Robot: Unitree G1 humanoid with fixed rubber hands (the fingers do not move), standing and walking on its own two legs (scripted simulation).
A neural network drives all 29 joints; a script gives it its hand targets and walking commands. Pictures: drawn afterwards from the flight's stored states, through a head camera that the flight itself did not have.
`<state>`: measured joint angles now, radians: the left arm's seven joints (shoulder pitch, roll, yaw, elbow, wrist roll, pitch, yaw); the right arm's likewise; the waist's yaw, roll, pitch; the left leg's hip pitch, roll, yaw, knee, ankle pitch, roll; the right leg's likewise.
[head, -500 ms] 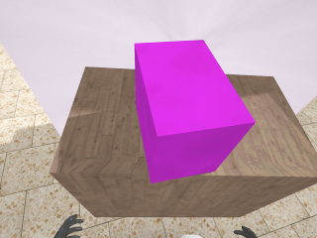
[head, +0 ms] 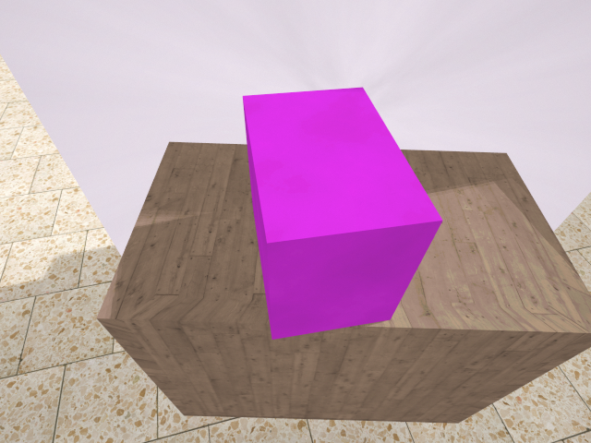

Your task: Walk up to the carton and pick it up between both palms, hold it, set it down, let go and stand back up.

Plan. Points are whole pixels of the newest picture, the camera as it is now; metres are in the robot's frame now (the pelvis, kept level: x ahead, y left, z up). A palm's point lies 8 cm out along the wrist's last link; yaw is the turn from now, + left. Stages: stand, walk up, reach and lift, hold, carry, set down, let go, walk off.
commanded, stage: stand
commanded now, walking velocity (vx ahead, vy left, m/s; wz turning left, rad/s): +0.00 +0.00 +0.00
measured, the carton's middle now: (318, 210) +0.44 -0.03 +0.05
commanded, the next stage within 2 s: none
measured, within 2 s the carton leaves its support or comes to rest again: neither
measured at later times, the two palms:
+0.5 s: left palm out of the picture +0.02 +0.23 -0.13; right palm out of the picture +0.01 -0.26 -0.12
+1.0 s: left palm out of the picture +0.00 +0.23 -0.14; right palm out of the picture +0.00 -0.25 -0.13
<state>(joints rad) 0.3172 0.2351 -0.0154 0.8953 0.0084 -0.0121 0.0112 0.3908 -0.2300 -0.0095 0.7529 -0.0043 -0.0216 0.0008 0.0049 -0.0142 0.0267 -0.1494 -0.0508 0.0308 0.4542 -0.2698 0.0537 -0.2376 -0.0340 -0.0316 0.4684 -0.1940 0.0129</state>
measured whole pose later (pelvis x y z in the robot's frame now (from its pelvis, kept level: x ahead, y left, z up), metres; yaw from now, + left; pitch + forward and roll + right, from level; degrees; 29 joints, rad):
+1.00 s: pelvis +0.00 -0.01 +0.00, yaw +0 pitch -2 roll +0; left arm 0.31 0.21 -0.03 1.00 0.00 0.00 0.03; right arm 0.37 -0.20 0.01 0.95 0.00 -0.02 -0.03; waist 0.01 -0.02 0.03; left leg -0.16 -0.03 0.02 0.44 -0.26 0.03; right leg -0.23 -0.01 -0.04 0.44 -0.17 0.00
